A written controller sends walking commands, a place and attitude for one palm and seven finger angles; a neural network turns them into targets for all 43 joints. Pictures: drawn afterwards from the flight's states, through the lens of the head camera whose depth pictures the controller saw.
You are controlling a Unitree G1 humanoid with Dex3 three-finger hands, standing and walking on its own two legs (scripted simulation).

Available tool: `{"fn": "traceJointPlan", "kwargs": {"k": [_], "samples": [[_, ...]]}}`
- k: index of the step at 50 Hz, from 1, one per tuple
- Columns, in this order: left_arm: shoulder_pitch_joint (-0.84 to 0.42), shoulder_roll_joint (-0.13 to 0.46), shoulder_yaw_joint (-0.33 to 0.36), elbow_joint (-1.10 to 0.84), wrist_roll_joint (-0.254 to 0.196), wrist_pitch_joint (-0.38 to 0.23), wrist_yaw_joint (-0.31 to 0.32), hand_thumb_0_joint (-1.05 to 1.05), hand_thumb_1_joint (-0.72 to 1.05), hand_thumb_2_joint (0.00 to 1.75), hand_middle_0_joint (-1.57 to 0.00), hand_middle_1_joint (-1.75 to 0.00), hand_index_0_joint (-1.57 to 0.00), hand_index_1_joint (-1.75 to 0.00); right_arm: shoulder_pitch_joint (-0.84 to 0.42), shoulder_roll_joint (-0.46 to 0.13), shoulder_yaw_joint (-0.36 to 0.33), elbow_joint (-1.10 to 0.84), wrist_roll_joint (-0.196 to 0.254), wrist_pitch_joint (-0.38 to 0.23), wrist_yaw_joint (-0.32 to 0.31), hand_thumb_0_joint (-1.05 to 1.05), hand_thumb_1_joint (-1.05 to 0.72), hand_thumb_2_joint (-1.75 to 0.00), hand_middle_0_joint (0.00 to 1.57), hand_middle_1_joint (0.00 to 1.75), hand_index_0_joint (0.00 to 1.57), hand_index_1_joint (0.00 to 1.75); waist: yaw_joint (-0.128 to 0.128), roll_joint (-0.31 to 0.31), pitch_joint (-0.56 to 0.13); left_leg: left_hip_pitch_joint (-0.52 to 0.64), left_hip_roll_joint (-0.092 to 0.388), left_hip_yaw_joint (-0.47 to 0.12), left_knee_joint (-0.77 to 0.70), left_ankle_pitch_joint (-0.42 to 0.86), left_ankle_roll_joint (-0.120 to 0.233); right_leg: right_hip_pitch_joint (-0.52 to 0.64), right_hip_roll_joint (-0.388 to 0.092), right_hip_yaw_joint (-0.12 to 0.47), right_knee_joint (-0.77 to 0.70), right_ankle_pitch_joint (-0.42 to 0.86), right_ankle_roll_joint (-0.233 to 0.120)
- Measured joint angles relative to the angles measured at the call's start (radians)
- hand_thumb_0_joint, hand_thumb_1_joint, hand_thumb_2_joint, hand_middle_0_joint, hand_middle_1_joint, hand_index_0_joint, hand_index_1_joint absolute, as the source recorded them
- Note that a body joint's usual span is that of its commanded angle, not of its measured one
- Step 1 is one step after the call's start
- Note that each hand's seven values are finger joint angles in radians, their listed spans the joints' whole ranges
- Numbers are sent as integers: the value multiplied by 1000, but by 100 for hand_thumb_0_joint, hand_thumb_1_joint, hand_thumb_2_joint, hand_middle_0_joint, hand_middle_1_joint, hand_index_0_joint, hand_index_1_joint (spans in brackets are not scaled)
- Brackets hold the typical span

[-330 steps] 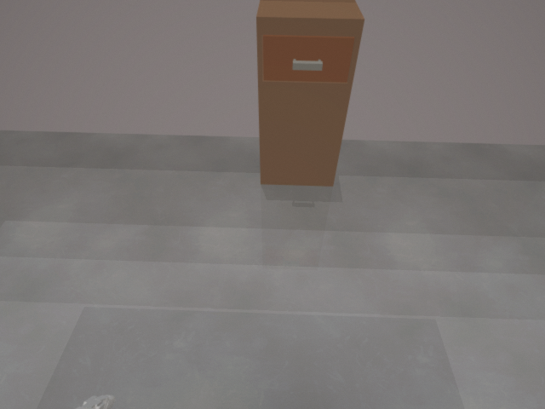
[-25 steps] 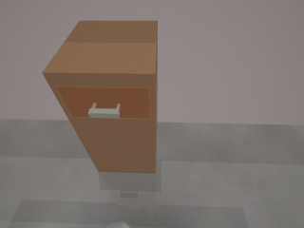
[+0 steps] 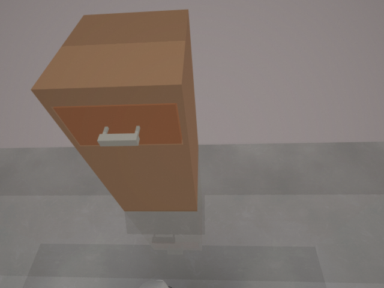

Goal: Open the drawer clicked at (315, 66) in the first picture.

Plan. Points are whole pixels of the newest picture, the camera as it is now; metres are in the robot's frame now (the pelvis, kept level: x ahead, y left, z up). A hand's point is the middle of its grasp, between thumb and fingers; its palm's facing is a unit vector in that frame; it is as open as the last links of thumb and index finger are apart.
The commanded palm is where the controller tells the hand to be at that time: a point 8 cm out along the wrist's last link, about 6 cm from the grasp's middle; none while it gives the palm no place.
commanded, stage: come to a stop and stand still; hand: left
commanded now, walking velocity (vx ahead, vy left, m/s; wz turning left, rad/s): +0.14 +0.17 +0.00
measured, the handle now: (120, 134) +0.52 +0.28 -0.06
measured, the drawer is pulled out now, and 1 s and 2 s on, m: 0.00 0.00 0.00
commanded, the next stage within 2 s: look again from close up in 1.30 s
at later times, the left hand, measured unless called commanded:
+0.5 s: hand out of the picture -0.05 +0.17 -0.13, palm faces +0.14 -0.95 -0.28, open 7.4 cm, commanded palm none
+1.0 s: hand out of the picture -0.01 +0.19 -0.16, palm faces +0.07 -0.99 -0.16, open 7.4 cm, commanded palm none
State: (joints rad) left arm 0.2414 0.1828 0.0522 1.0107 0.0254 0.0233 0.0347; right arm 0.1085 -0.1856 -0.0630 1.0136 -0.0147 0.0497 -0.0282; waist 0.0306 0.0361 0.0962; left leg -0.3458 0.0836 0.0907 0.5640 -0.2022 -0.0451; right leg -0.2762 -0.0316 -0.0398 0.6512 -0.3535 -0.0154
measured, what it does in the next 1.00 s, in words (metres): steps on the spot: left foot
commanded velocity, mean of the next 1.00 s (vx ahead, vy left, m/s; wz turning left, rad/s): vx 0.05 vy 0.04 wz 0.00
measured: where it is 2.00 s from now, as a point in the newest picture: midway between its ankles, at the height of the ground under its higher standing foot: outside the picture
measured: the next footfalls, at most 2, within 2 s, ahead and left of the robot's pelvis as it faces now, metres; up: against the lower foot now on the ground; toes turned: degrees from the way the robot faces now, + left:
left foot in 0.66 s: -0.01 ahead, +0.16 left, +0.00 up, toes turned +2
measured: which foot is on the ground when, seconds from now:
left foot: up 0.00-0.64, down 0.66-1.00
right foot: down 0.00-1.00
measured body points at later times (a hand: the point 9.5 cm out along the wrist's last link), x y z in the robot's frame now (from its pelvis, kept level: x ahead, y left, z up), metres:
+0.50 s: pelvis -0.03 -0.02 +0.03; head -0.01 -0.05 +0.48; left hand -0.06 +0.22 -0.11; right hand +0.01 -0.26 -0.14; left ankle -0.08 +0.17 -0.66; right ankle -0.01 -0.09 -0.72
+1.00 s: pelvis +0.01 +0.03 +0.02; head +0.03 +0.04 +0.47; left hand -0.01 +0.24 -0.15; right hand +0.00 -0.18 -0.14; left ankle -0.05 +0.16 -0.72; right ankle -0.01 -0.09 -0.72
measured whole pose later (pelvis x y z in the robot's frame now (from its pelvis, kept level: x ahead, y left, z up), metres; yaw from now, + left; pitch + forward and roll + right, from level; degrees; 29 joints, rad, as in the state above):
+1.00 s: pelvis +0.01 +0.03 +0.02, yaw +2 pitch +1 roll +0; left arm 0.29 0.13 0.00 1.17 0.01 -0.01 0.03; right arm 0.31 -0.11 0.01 1.15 -0.01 -0.02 -0.05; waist 0.01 -0.01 0.01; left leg -0.09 0.03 0.01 0.39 -0.31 -0.02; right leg -0.17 -0.02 -0.05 0.42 -0.26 0.01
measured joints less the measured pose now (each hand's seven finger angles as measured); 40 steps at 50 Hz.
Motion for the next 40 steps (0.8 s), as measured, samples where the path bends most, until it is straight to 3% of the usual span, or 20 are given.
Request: {"fn": "traceJointPlan", "kwargs": {"k": [2,4,9,16,23,29,31,33,37,40], "samples": [[3,-4,-9,4,5,-3,0,0,90,90,-20,-29,-19,-30,23,-20,-9,9,4,14,6,0,-91,-90,20,30,20,30,-11,19,-13,-23,-20,-51,98,-154,15,8,10,-17,6,-7,-30],[13,-10,-16,6,7,-4,0,0,90,90,-20,-29,-19,-30,51,-32,-12,24,2,26,11,0,-91,-90,20,30,20,30,-14,17,-41,-38,-49,-79,207,-212,26,26,9,-25,-31,6,-45],[17,-33,-28,7,1,-14,-6,0,90,90,-20,-29,-20,-30,106,-49,-12,51,-2,21,24,0,-91,-90,20,30,19,30,-16,1,-76,-32,-77,-96,364,-149,22,58,12,-26,-154,82,-59],[14,-42,-20,-3,-2,-30,1,0,92,90,-21,-30,-20,-30,161,-62,-11,70,-8,28,25,0,-91,-90,20,30,19,30,0,-12,-68,-8,-81,-116,394,-128,-3,61,-4,-46,-239,144,-64],[65,-43,-19,31,5,-24,-8,0,91,90,-21,-30,-20,-30,155,-58,-4,65,-9,23,31,1,-91,-90,20,30,19,30,19,-11,-70,16,-56,-111,305,-136,1,65,-16,-47,-280,177,-51],[107,-36,-17,83,9,-16,-14,0,90,90,-21,-30,-20,-30,140,-19,15,53,-1,-12,28,0,-91,-90,20,30,19,30,30,-33,-97,97,-53,-75,61,-140,20,69,-15,-33,-295,188,-28],[116,-35,-20,102,3,-13,-14,0,90,90,-21,-30,-20,-30,145,-5,26,52,1,-34,22,0,-91,-90,20,30,19,30,26,-29,-109,156,-50,-67,-75,-81,26,59,-3,-35,-264,171,-14],[119,-39,-26,116,-5,-11,-14,0,90,90,-21,-30,-20,-30,154,4,31,56,-3,-56,11,0,-91,-90,20,30,19,30,12,-4,-125,186,-33,-102,-165,-99,35,27,22,-53,-199,136,-1],[110,-18,-27,137,-2,-8,-17,0,90,90,-20,-29,-20,-30,177,49,47,85,-8,-50,-4,1,-94,-90,20,30,20,30,3,-87,-138,198,-72,-88,-167,-70,23,22,-7,-18,-156,90,11],[91,-26,-35,148,-3,-16,-19,0,91,90,-20,-29,-19,-30,191,61,59,104,-2,-56,-11,1,-93,-90,20,30,20,30,2,-96,-131,215,-78,-83,-184,-68,25,44,-10,-11,-179,92,16]]}}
